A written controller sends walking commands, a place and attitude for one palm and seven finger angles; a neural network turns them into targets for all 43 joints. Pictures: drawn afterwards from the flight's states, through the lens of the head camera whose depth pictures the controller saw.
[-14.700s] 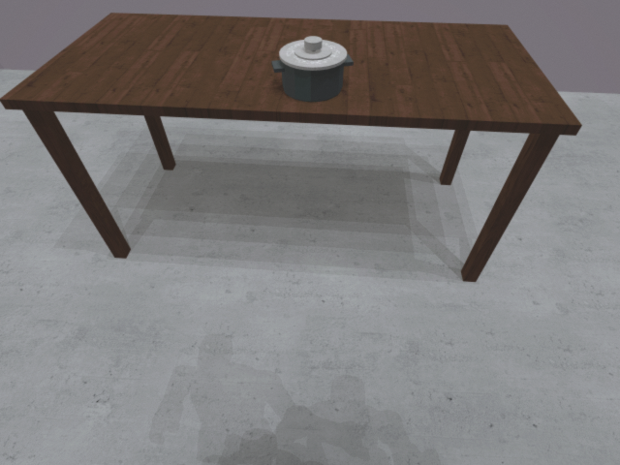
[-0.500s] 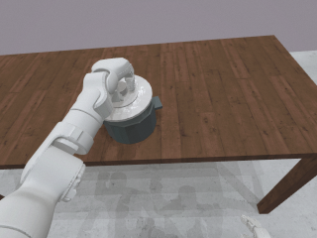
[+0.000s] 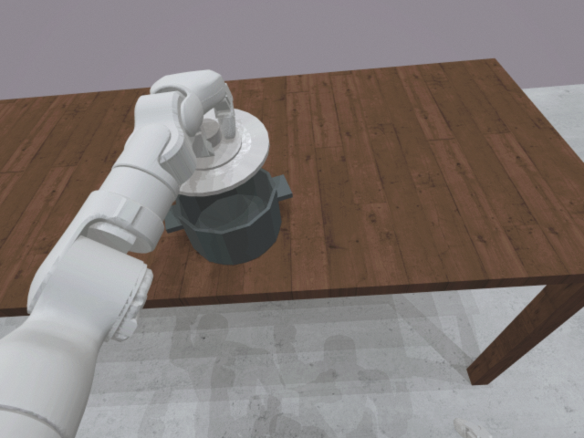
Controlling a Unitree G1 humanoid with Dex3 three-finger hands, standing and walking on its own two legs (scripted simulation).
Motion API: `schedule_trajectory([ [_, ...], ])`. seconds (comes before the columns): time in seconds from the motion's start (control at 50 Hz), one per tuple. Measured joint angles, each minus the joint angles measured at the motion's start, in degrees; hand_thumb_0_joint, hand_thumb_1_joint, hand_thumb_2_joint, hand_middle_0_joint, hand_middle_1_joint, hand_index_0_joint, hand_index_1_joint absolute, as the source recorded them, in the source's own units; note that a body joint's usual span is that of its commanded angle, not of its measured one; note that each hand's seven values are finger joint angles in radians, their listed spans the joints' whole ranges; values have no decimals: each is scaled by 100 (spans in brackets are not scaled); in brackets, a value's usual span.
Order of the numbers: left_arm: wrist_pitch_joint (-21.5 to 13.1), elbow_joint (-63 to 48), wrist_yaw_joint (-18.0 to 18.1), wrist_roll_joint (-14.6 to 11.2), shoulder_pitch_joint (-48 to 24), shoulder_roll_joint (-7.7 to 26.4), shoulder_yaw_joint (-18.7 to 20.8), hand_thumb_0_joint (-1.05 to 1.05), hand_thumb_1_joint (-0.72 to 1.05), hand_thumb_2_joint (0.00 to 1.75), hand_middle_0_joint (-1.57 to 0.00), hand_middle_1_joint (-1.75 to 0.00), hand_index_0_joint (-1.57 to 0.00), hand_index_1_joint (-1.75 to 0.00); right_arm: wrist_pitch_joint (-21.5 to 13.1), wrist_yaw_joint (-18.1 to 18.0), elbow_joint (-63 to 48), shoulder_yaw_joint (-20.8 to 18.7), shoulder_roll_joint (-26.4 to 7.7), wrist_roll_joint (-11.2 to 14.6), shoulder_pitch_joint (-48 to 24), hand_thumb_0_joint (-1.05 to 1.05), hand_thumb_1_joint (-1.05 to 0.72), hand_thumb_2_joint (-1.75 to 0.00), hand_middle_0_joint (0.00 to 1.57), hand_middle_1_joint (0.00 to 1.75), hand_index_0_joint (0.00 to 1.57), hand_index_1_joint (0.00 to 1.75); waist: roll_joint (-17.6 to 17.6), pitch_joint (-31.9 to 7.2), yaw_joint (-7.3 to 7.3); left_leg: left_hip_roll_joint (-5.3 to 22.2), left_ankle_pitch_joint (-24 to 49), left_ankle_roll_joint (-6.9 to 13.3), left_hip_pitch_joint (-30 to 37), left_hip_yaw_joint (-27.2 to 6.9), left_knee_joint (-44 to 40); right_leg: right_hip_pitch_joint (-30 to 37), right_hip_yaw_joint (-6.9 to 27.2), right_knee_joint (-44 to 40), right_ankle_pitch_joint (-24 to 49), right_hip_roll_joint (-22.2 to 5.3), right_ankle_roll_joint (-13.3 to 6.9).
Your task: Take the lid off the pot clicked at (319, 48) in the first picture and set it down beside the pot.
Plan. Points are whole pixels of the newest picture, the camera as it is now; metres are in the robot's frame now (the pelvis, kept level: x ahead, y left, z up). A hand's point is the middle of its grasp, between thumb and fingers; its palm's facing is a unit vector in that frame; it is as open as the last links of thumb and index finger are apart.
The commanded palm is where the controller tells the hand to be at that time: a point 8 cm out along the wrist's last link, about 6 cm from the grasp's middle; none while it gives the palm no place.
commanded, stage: lift the lid straight up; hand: left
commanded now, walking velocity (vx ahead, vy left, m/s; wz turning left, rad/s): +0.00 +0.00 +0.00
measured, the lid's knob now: (204, 134) +0.50 +0.11 +0.17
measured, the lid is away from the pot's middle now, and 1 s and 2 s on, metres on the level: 0.01 0.01 0.14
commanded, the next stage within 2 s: move the lid sideways beside the pot in 0.82 s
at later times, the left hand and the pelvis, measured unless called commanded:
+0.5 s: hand (189, 106) +0.47 +0.11 +0.23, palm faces -0.21 -0.04 -0.98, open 6.6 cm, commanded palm +0.46 +0.11 +0.30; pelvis +0.00 +0.01 +0.00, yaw +1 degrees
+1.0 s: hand (188, 95) +0.47 +0.11 +0.25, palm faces -0.18 -0.05 -0.98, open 6.6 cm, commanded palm +0.45 +0.13 +0.31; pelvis +0.00 +0.00 +0.00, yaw +0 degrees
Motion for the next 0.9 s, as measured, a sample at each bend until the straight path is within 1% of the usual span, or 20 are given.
schedule_trajectory([
  [0.08,31,-98,-96,-8,-35,12,67,4,22,77,-62,-90,-83,-102,-14,8,-25,8,-9,-13,-40,1,-90,-90,20,30,20,30,9,9,6,-8,-1,9,10,-2,-10,11,-1,-9,-3,-8,7],
  [0.22,104,-29,-237,15,-246,23,0,4,22,77,-62,-90,-83,-102,-59,12,-96,30,17,-12,-154,1,-90,-90,20,30,20,30,-5,3,32,-21,1,18,8,-24,-23,25,-22,-34,-4,-22,16],
  [0.26,86,-82,-283,18,-254,43,59,4,22,77,-62,-90,-83,-102,-72,15,-123,36,22,-24,-180,1,-90,-90,20,30,20,30,-2,-7,39,-23,3,21,14,-27,-33,35,-25,-50,1,-24,19],
  [0.4,171,-149,-413,41,-442,67,-129,4,22,77,-62,-90,-83,-102,-79,38,-169,43,42,-9,-225,1,-90,-90,20,30,20,30,-27,-15,91,-44,12,30,15,-58,-50,58,-55,-80,5,-47,31],
  [0.44,157,-274,-437,4,-427,64,-82,4,22,77,-62,-90,-83,-102,-83,52,-172,44,36,-24,-227,1,-90,-90,20,30,20,30,-13,-25,102,-49,15,36,21,-70,-55,76,-67,-101,10,-53,36],
  [0.6,244,-303,-435,30,-641,-39,-225,4,22,77,-62,-90,-84,-102,-30,108,-132,79,59,-13,-267,1,-90,-90,20,30,20,30,-14,-58,153,-76,24,43,21,-83,-58,75,-76,-89,5,-81,43],
  [0.66,228,-254,-410,14,-710,-68,-179,4,22,77,-62,-90,-84,-102,-20,101,-126,105,66,-21,-287,1,-90,-90,20,30,20,30,6,-66,147,-80,31,45,14,-77,-63,63,-69,-88,12,-83,45],
  [0.78,232,1,-360,84,-814,-52,15,4,22,77,-62,-90,-84,-102,41,84,-131,147,80,-23,-298,1,-90,-90,20,30,20,30,23,-92,117,-66,52,40,12,-26,-98,20,-16,-86,34,-64,45],
  [0.9,243,-153,-422,91,-692,49,19,4,22,77,-62,-90,-84,-102,53,69,-174,109,45,-5,-222,1,-90,-90,20,30,20,30,28,-80,107,-45,61,30,33,-14,-106,35,-6,-93,47,-42,31],
])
